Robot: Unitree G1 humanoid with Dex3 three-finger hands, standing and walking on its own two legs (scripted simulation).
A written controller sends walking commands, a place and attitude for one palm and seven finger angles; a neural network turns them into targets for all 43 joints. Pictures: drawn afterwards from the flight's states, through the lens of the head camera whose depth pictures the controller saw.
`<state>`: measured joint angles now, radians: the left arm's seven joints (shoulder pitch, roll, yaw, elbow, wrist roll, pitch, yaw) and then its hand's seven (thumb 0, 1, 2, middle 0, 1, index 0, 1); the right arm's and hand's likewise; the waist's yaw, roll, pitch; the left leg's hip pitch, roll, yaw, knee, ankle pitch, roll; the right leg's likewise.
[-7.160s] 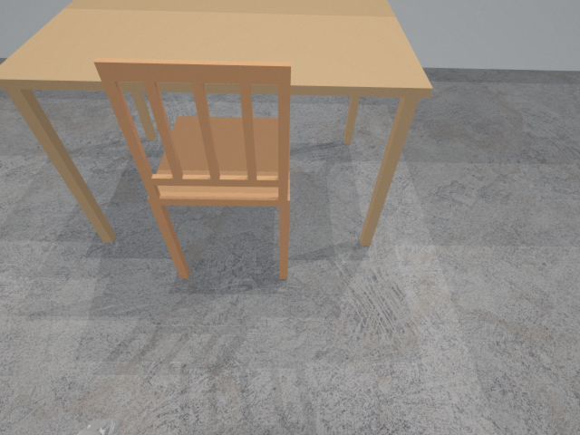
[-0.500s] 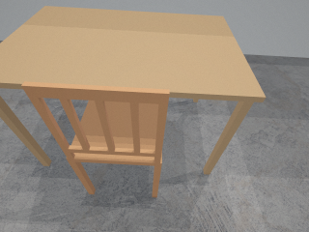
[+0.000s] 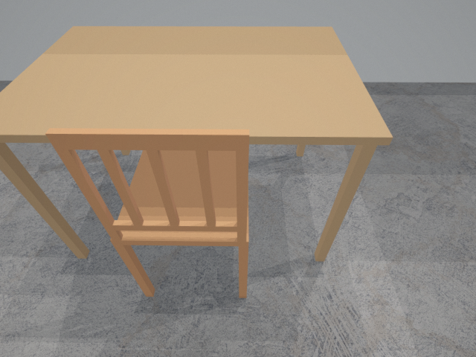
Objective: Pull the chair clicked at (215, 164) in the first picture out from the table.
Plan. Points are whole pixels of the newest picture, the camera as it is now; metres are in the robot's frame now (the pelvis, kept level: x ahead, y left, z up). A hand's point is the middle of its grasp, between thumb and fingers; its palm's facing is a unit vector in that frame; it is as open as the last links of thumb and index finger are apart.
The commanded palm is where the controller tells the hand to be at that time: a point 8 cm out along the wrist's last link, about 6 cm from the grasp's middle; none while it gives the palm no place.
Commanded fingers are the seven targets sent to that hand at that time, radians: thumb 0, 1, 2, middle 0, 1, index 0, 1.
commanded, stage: come to a stop and stand still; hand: left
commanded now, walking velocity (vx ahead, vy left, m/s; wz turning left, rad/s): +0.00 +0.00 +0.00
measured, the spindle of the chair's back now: (165, 190) +0.50 +0.22 -0.08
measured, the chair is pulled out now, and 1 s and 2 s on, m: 0.00 0.00 0.00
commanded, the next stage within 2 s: look again from close up in 0.28 s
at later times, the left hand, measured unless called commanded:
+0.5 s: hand out of the picture -0.02 +0.16 -0.18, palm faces -0.01 -0.99 -0.16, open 7.3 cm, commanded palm none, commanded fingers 0.00 0.90 0.90 -0.20 -0.30 -0.20 -0.30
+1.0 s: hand out of the picture +0.03 +0.22 -0.18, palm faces -0.02 -0.98 -0.18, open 7.3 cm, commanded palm none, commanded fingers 0.00 0.90 0.90 -0.20 -0.30 -0.20 -0.30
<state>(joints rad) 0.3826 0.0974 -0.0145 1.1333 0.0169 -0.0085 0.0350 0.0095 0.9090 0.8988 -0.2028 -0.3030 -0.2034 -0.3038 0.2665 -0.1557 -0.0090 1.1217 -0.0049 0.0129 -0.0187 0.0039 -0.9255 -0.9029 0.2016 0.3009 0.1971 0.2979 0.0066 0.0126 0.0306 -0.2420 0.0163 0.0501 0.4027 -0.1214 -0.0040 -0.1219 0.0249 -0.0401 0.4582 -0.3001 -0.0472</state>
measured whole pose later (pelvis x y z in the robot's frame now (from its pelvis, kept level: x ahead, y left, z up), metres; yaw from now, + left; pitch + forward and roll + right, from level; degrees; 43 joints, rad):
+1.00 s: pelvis +0.02 +0.05 +0.00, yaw -2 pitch +0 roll +0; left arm 0.31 0.17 -0.01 1.08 0.02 -0.01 0.04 0.01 0.91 0.90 -0.20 -0.30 -0.20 -0.30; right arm 0.27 -0.16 0.02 1.09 -0.01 -0.03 -0.02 0.01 -0.92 -0.90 0.20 0.30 0.20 0.30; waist 0.00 -0.03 0.01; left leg -0.24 -0.04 0.07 0.48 -0.24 0.07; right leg -0.14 -0.02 0.01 0.47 -0.33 0.02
